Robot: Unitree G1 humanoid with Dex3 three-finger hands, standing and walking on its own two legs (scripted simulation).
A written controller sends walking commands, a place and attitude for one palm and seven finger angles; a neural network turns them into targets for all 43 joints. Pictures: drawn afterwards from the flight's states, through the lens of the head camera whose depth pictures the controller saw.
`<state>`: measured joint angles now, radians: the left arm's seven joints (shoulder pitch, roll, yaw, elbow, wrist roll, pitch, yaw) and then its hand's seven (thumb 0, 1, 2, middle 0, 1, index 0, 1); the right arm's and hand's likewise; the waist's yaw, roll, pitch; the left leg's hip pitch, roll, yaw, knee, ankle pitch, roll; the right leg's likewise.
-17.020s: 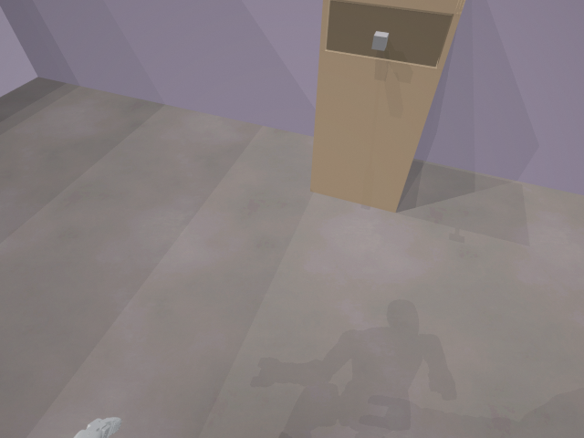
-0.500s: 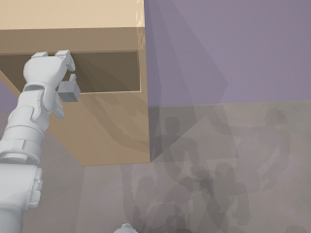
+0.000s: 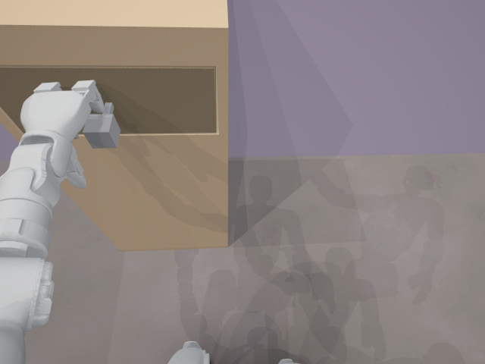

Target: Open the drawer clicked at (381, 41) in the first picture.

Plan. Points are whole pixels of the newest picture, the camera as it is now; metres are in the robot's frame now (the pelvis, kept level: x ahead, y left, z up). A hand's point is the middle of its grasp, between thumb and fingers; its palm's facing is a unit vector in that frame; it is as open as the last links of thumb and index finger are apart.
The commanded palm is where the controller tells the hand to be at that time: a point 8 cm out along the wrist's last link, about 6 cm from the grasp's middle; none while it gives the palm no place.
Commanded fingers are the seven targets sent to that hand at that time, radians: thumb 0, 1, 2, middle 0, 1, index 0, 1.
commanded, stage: lower the fingers behind the handle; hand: left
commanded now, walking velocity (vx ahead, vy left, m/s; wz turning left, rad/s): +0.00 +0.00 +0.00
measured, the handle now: (105, 122) +0.51 +0.24 +0.06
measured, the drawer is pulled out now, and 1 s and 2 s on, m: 0.00 0.00 0.01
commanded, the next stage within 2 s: close the thumb around the handle in 0.64 s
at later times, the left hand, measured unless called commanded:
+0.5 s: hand (79, 144) +0.47 +0.28 +0.05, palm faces -0.07 -0.03 -1.00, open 13.6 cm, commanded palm +0.46 +0.27 +0.10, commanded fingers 0.00 -0.50 0.30 -0.30 -1.20 -0.30 -1.20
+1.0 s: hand (80, 145) +0.47 +0.28 +0.05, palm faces -0.07 -0.04 -1.00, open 12.0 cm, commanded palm +0.46 +0.27 +0.10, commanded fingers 0.00 0.28 0.64 -0.36 -1.28 -0.36 -1.28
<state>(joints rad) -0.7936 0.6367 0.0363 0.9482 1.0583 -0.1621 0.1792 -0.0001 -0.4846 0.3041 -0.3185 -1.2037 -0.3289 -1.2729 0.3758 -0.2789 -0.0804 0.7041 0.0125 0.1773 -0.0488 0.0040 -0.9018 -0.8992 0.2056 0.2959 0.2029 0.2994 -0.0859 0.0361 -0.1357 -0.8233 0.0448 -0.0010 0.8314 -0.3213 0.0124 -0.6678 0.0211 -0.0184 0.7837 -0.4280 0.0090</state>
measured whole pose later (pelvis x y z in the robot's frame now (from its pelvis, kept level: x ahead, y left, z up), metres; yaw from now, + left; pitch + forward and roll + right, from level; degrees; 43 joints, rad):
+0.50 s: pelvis +0.00 +0.00 -0.01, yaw +0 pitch +19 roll -3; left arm -0.78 0.63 0.04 0.98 1.06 -0.16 0.18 0.00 -0.48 0.30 -0.32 -1.20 -0.35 -1.23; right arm 0.35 -0.24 -0.06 0.70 0.01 0.17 -0.05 0.00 -0.90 -0.90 0.21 0.30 0.20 0.30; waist -0.09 0.05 -0.15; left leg -0.87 0.05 0.00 0.87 -0.35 0.02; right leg -0.71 0.02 -0.02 0.82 -0.45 0.01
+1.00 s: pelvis +0.01 +0.01 +0.00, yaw -1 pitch +19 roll -3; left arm -0.74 0.63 0.06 0.95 1.06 -0.14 0.17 0.00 -0.19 0.43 -0.34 -1.24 -0.32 -1.21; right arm 0.35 -0.25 -0.06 0.69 0.01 0.19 -0.05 0.00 -0.90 -0.90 0.21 0.30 0.20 0.30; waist -0.10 0.05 -0.15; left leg -0.84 0.05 0.01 0.86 -0.35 0.02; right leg -0.68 0.03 0.00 0.80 -0.44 0.02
